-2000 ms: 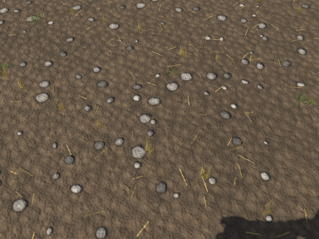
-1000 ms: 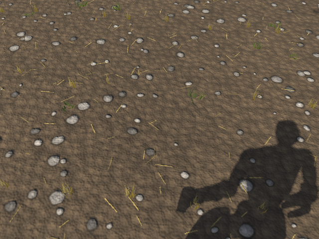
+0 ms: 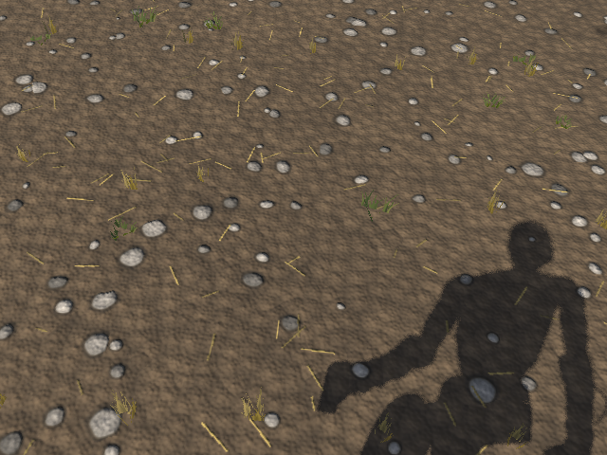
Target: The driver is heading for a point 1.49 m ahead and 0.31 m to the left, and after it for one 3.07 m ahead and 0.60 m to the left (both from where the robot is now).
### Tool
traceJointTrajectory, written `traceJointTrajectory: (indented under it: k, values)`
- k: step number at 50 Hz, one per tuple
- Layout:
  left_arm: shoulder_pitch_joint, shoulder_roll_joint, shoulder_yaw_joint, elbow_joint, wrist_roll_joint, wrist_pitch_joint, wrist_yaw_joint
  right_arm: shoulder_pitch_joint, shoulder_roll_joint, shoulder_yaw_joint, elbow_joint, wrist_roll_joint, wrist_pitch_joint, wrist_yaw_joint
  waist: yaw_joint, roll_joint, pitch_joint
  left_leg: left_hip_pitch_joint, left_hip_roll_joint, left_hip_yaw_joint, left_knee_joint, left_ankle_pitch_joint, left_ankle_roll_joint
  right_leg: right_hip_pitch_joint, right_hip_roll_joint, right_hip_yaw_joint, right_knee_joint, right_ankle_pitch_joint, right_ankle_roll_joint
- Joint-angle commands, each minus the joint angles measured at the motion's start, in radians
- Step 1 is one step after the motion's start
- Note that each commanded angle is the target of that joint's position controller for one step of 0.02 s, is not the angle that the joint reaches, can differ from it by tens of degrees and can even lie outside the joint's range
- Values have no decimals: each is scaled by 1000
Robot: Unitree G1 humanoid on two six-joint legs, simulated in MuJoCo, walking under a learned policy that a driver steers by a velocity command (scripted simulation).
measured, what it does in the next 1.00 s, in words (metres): walks ahead, turning left: right foot, then left foot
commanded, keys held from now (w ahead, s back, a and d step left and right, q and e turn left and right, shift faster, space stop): w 0.42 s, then w+q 0.58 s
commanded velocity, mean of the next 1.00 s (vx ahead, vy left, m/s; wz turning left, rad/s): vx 0.48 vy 0.00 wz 0.22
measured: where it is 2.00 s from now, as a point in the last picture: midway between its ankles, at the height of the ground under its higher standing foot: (209, 242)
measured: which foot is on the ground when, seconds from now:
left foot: down 0.00-0.22, up 0.24-0.76, down 0.78-1.00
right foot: up 0.00-0.20, down 0.22-0.80, up 0.82-1.00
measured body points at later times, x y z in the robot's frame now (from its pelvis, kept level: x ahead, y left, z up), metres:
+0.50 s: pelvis +0.27 -0.05 +0.00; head +0.28 -0.05 +0.45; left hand +0.29 +0.21 -0.13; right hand +0.41 -0.32 -0.11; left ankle +0.38 +0.12 -0.66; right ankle +0.27 -0.13 -0.74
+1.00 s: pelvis +0.56 +0.04 +0.00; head +0.59 +0.07 +0.45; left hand +0.64 +0.34 -0.11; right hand +0.71 -0.20 -0.11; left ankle +0.57 +0.11 -0.74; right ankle +0.66 -0.13 -0.66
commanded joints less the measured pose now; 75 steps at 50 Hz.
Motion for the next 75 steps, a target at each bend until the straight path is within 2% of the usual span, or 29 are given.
traceJointTrajectory:
  k: [1, 7, 9, 11, 12, 13, 14, 16, 19, 23, 29, 35, 37, 39, 40, 41, 42, 43, 45, 49, 54, 60, 63, 64, 65, 66, 67, 69, 75]
  values:
    - [-188, -4, -14, -120, 11, -11, -16, 3, -120, -11, -49, -4, 8, -19, -11, 99, 122, 6, 202, -131, -168, 459, 137, -179, -26, -20, -222, 167, 30]
    - [-293, 59, -9, -195, 1, 0, -19, 40, -190, -37, -28, 18, -4, -34, 11, 134, 141, -7, 249, -83, -209, 515, 112, 64, 27, -10, -552, 336, -4]
    - [-194, 106, 16, -177, 2, -1, -16, 22, -206, -46, -32, 10, 9, -33, 77, 157, 43, 77, 262, -57, -51, 865, 84, 195, 65, -26, -543, 286, -42]
    - [111, 173, 57, -88, -2, 10, -2, 2, -192, -40, -50, -6, 27, -31, 218, 150, -135, -73, 200, -16, 336, 929, 37, 604, 47, 2, -526, 254, -102]
    - [261, 265, 78, -61, 26, 15, 6, 100, -85, -10, -73, -17, 18, -19, 191, -65, -304, -438, 74, 10, 733, 494, -13, 998, -221, 396, -536, 106, -236]
    - [288, 227, 60, -43, 27, 16, -4, 144, -18, 11, -53, 1, -7, -10, 167, -219, -428, -593, -49, -114, 970, -238, -20, 1059, -359, 795, -749, -108, -315]
    - [201, 158, 40, -47, 14, 9, -7, 17, -129, -20, -87, 35, -27, -5, 164, -160, -240, -698, 12, -143, 1067, -211, 5, 907, -307, 733, -819, -190, -255]
    - [19, 103, 20, -80, 21, -5, -11, -116, -169, -36, -128, 39, -40, -17, 94, -25, -31, -670, 114, -85, 996, -17, 25, 558, -248, 471, -882, -12, -201]
    - [-29, 61, 7, -69, 37, -16, -20, -58, -103, -39, -119, 20, -5, -26, 6, -61, 0, -525, 175, -83, 891, 58, 16, 340, -170, 289, -958, 101, -186]
    - [45, 118, 17, -32, 40, -24, 6, -183, -118, -47, -174, 7, 15, -32, 16, -36, 61, -655, 199, -70, 721, 204, -28, 323, -175, 196, -1019, 163, -205]
    - [142, 145, 17, -4, 33, -19, 31, -383, -90, -31, -239, 15, 4, -2, 90, -9, 74, -654, 141, -24, 388, 471, -23, 435, -155, 23, -1023, 271, -146]
    - [205, 164, 27, 18, 24, 25, 35, -494, -101, -23, -329, 20, 3, 44, 112, -10, 94, -726, 102, 14, 273, 301, 29, 703, -234, -41, -894, 453, -111]
    - [174, 194, 36, -3, 24, 41, 41, -422, -142, -41, -337, 18, 6, 54, 59, -52, 26, -587, 38, 80, 276, 192, 65, 724, -231, -79, -733, 819, -86]
    - [163, 180, 27, -36, 35, 56, 55, -118, -251, -102, -270, 22, 12, 42, -88, -19, -147, -137, -4, 38, 234, 229, 135, 536, -167, -138, -303, 885, -24]
    - [245, 76, -10, -85, 52, 30, 42, -7, -379, -137, -261, 17, 19, 28, -63, 196, -291, 288, 257, -449, 211, 114, 308, 90, -24, -143, 108, 409, 47]
    - [218, 65, -20, -90, 47, -16, 26, -6, -331, -117, -274, 21, 17, 27, -55, 219, -394, 427, 374, -843, 16, 52, 386, -127, 106, 58, 289, -243, 54]
    - [114, 148, 4, -122, 5, -48, 12, -26, -267, -96, -276, 9, 14, 23, -81, 177, -299, 378, 340, -716, -4, 54, 321, -232, 37, 141, 329, -195, 21]
    - [58, 148, 2, -143, -7, -64, 11, -90, -233, -88, -290, 7, 11, 19, -59, 109, -189, 235, 300, -565, -6, 128, 284, -238, -10, 126, 271, -109, 4]
    - [53, 151, 16, -138, 25, -53, 24, -212, -179, -69, -328, -3, 9, 18, 26, 31, -76, -47, 227, -386, -49, 309, 245, -107, -78, 119, 94, -14, 14]
    - [45, 108, 17, -166, 49, -8, 31, -215, -211, -78, -345, 6, 5, 2, 65, 56, -29, -222, 171, -282, -108, 438, 258, -37, -69, 92, -87, 86, 81]
    - [-148, 70, 3, -234, 40, -15, 25, -139, -232, -87, -328, 16, 18, -22, -6, 92, 4, -273, 101, -221, -90, 317, 184, 39, 5, 74, -478, 398, 105]
    - [-184, 127, 17, -268, 28, -39, 0, -81, -212, -84, -301, 15, 32, -33, -12, 128, 1, -108, 183, -347, 33, 272, 155, 81, 13, 111, -607, 350, 58]
    - [7, 175, 43, -222, 44, -53, 4, -92, -172, -67, -309, 4, 41, -28, 83, 128, -103, -102, 118, -315, 260, 480, 109, 364, 3, 85, -644, 286, -24]
    - [156, 232, 57, -208, 54, -54, 8, -60, -132, -48, -325, -12, 38, -26, 127, 14, -250, -254, 44, -245, 536, 303, 70, 644, -160, 262, -599, 290, -99]
    - [265, 300, 82, -151, 43, -36, 2, 101, -71, -30, -323, 22, 24, -20, 76, -327, -350, -620, -96, -145, 863, -205, -5, 949, -354, 724, -710, 60, -270]
    - [265, 204, 60, -157, 12, -33, -5, 53, -170, -44, -307, 37, 19, -23, 115, -207, -273, -758, -40, -202, 975, -242, -3, 919, -355, 823, -790, -203, -248]
    - [201, 149, 44, -173, 14, -29, -2, -89, -223, -57, -333, 35, 17, -24, 137, -100, -130, -798, -1, -188, 991, -148, 2, 787, -313, 677, -808, -199, -200]
    - [104, 119, 28, -186, 36, -19, -1, -199, -199, -55, -368, 4, 12, -23, 95, -24, -10, -749, 72, -130, 899, -25, -1, 561, -239, 484, -844, 26, -181]
    - [136, 147, 31, -151, 24, -21, 10, -245, -114, -34, -400, -2, 14, -13, 63, -58, 3, -688, 133, -58, 626, 102, -35, 459, -183, 267, -933, 332, -197]
Keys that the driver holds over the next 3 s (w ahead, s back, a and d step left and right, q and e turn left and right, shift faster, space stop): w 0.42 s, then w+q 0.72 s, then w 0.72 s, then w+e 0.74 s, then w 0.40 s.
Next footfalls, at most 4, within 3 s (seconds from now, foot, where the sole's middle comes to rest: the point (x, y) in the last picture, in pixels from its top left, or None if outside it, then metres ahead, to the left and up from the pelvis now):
0.22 right None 0.31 -0.14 -0.78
0.78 left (242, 414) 0.61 0.12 -0.78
1.26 right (288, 292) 0.94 0.01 -0.78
1.78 left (162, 251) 1.08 0.36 -0.78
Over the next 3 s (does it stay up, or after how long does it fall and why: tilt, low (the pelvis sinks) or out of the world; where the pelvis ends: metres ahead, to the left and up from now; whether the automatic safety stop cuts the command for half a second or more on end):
stays up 1.63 0.39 0.00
